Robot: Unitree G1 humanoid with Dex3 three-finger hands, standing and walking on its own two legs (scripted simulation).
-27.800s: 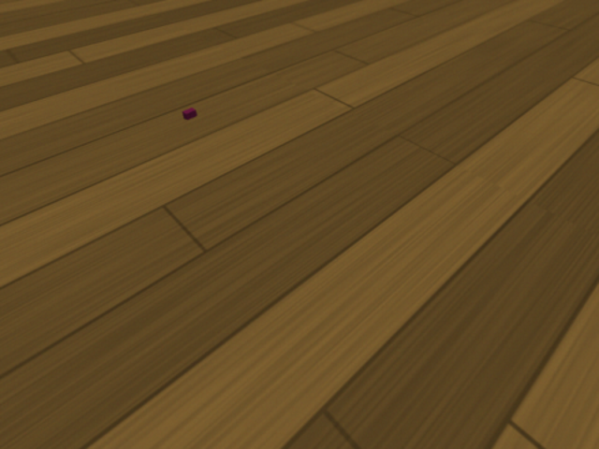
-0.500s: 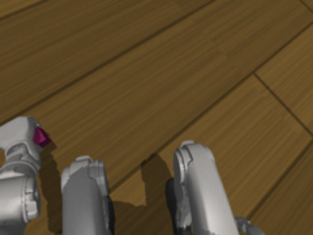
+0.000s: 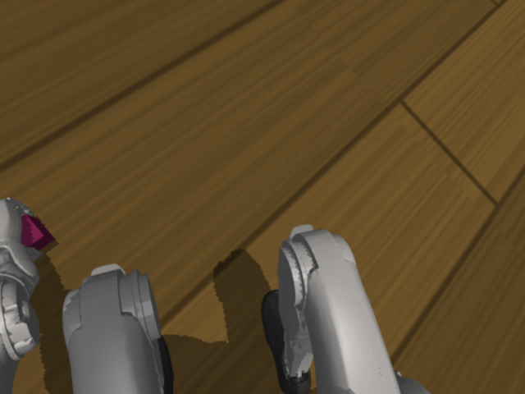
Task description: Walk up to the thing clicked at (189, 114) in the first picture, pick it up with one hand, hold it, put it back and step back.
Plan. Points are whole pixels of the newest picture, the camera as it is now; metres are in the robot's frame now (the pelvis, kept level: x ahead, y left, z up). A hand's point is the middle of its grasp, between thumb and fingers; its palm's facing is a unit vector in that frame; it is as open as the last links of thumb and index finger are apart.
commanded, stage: rest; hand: left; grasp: from above
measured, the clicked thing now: (19, 242) +0.39 +0.33 -0.24
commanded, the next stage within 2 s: open in 0.74 s
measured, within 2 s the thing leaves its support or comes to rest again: rests again in 0.38 s
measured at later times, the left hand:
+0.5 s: hand (30, 244) +0.38 +0.32 -0.25, palm faces -0.33 -0.32 -0.89, open 7.6 cm
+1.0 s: hand (33, 246) +0.38 +0.32 -0.26, palm faces -0.34 -0.30 -0.89, open 7.9 cm
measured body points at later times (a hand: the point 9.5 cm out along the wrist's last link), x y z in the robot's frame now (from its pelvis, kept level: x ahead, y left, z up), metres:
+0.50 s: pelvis +0.00 +0.01 -0.02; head +0.25 +0.10 +0.35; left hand +0.40 +0.33 -0.20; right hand +0.04 -0.25 -0.10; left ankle +0.07 +0.13 -0.27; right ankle +0.11 -0.13 -0.27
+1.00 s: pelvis -0.01 +0.01 -0.01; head +0.25 +0.11 +0.34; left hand +0.40 +0.33 -0.20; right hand +0.04 -0.24 -0.08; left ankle +0.07 +0.13 -0.27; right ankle +0.11 -0.13 -0.27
